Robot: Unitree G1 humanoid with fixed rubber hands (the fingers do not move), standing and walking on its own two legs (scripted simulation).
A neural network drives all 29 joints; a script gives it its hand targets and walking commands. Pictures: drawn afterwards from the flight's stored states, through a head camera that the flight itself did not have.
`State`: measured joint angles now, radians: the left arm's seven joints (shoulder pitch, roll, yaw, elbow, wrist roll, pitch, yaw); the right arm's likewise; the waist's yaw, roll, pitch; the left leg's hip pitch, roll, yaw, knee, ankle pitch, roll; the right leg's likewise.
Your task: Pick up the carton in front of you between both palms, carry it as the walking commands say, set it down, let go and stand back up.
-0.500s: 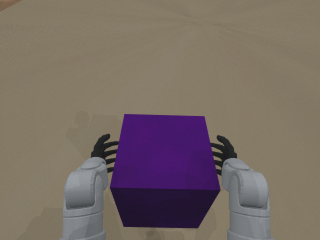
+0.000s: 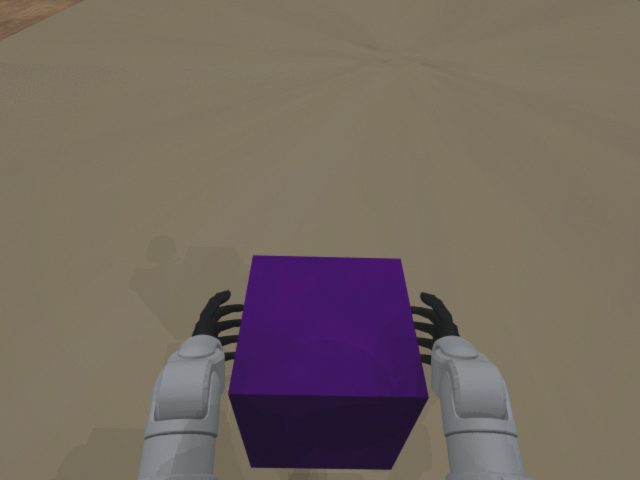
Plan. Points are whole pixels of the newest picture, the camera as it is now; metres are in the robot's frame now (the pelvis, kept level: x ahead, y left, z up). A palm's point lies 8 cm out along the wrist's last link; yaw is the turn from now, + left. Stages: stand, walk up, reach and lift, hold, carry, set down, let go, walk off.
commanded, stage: carry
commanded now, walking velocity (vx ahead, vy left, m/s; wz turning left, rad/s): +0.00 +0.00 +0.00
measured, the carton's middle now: (324, 365) +0.29 +0.00 -0.04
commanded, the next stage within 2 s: hold in 0.50 s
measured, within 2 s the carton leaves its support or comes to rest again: neither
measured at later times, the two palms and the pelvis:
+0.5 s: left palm (212, 357) +0.26 +0.14 +0.04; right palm (449, 359) +0.26 -0.15 +0.04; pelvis -0.02 +0.00 +0.00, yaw +0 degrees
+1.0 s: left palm (225, 354) +0.26 +0.13 +0.05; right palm (474, 387) +0.22 -0.17 +0.05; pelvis -0.05 +0.02 +0.01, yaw -8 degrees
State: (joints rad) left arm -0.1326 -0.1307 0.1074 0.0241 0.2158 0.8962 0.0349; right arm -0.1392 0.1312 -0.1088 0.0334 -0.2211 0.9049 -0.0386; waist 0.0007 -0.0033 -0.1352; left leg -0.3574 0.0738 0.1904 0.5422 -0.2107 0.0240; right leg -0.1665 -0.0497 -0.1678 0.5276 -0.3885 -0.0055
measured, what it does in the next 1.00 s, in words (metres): stands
